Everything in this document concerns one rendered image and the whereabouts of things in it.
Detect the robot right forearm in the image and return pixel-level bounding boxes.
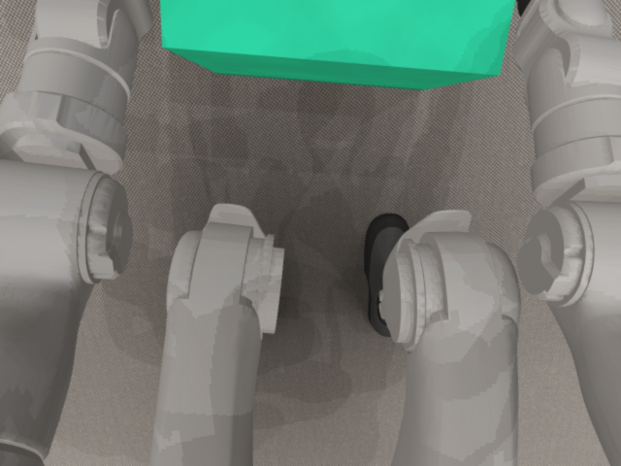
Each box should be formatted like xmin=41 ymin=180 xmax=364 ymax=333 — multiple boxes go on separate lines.
xmin=512 ymin=0 xmax=621 ymax=207

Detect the left robot upper arm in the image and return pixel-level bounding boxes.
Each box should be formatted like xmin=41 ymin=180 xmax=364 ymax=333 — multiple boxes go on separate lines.
xmin=0 ymin=159 xmax=133 ymax=466

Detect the robot left forearm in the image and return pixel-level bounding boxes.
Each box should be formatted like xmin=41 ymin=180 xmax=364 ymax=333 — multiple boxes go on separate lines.
xmin=0 ymin=0 xmax=153 ymax=175

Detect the right robot upper arm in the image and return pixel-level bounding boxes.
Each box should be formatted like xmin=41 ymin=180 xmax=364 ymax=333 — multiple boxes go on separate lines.
xmin=517 ymin=200 xmax=621 ymax=466

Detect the robot right foot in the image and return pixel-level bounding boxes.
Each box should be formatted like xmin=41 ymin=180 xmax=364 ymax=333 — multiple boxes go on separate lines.
xmin=364 ymin=214 xmax=409 ymax=337

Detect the carton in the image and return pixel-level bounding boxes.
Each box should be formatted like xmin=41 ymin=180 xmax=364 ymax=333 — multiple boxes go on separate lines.
xmin=160 ymin=0 xmax=515 ymax=90

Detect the robot left shin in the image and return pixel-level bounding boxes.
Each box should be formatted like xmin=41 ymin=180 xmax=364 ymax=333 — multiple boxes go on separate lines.
xmin=166 ymin=204 xmax=266 ymax=314

